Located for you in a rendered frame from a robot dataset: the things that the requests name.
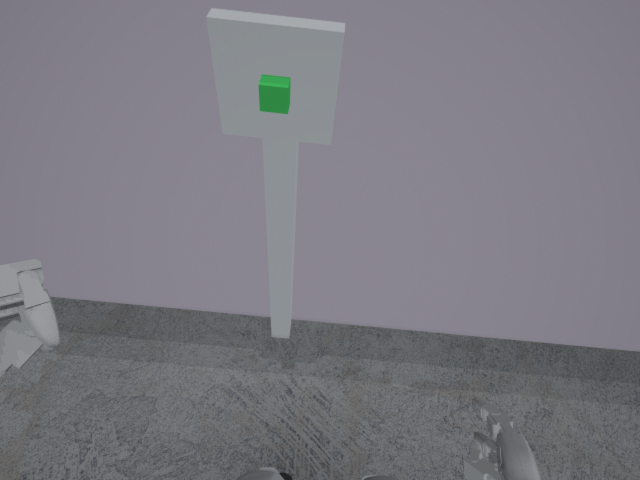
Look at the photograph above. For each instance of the panel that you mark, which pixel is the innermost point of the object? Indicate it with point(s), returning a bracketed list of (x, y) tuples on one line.
[(245, 45)]

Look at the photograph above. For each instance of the button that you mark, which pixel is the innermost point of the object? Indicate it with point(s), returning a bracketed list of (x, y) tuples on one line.
[(274, 94)]

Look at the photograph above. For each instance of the robot right hand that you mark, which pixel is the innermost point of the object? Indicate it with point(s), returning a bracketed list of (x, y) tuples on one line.
[(510, 457)]

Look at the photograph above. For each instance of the robot left hand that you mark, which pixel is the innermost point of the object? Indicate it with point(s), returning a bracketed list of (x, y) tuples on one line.
[(21, 294)]

